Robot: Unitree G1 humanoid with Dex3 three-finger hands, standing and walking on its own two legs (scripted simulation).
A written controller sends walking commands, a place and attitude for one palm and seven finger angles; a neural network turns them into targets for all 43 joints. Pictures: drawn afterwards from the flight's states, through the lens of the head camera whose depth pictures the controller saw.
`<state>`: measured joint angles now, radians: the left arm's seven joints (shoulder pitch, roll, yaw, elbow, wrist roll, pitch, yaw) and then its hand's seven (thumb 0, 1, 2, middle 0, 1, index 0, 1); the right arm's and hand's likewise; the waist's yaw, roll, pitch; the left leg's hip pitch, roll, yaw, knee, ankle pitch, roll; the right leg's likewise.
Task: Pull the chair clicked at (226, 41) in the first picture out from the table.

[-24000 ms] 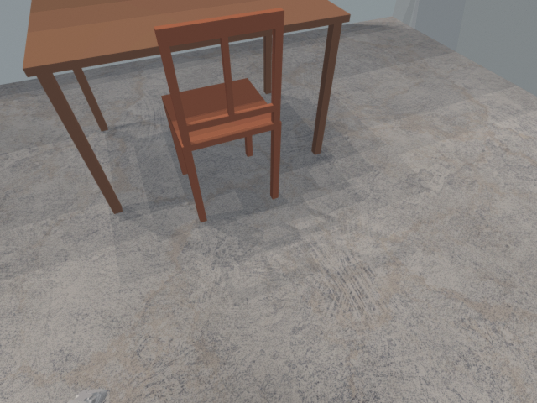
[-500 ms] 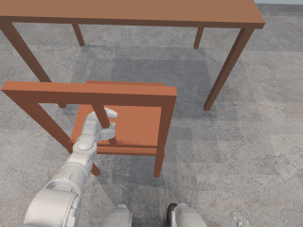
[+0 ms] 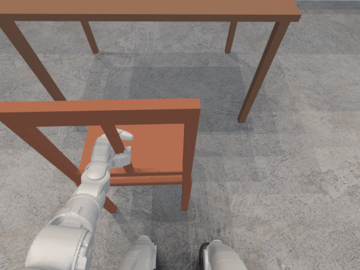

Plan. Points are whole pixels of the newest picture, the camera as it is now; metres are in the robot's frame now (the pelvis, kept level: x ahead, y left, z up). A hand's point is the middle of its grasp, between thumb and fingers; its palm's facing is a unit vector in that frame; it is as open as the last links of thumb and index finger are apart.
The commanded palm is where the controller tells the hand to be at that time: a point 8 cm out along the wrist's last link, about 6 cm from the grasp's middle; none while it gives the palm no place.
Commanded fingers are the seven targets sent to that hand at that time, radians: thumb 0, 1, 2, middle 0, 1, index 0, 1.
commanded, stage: step backward, pulling the chair out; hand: left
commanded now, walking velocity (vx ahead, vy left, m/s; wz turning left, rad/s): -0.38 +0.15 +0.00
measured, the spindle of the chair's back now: (120, 150) +0.40 +0.17 -0.06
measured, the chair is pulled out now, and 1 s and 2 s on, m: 0.35 0.49 0.59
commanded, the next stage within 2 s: stop walking, hand still on the chair in 1.30 s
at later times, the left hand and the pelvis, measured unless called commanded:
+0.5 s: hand (122, 174) +0.32 +0.15 -0.05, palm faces +0.02 -0.98 -0.19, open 5.5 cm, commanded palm +0.33 +0.20 -0.04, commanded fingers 0.00 0.90 0.90 -0.50 -1.45 -0.50 -1.45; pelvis -0.06 +0.01 +0.00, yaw +1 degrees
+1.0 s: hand (111, 208) +0.24 +0.16 -0.05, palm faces +0.00 -0.98 -0.18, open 5.4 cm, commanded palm +0.25 +0.21 -0.04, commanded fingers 0.00 0.90 0.90 -0.50 -1.45 -0.50 -1.45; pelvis -0.13 +0.03 +0.00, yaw -1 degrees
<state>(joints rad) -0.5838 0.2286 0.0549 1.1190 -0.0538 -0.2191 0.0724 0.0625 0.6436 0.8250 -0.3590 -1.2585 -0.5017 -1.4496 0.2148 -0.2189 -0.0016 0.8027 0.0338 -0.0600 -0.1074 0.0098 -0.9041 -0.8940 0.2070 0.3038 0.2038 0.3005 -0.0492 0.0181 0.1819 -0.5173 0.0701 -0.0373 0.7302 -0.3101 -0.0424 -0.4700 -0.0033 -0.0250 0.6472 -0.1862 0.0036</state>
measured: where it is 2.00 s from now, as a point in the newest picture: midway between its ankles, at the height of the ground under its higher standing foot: outside the picture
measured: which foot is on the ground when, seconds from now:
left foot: up 0.00-0.08, down 0.10-0.80, up 0.82-0.88, down 0.90-1.00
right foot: down 0.00-0.54, up 0.56-0.64, down 0.66-0.96, up 0.98-1.00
